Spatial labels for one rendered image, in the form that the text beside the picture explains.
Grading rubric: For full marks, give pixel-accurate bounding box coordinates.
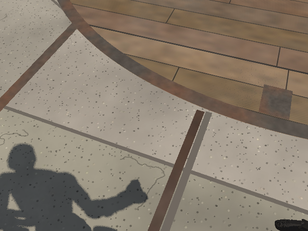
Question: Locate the right robot hand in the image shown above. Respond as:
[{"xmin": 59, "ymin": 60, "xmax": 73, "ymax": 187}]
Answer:
[{"xmin": 274, "ymin": 218, "xmax": 308, "ymax": 231}]

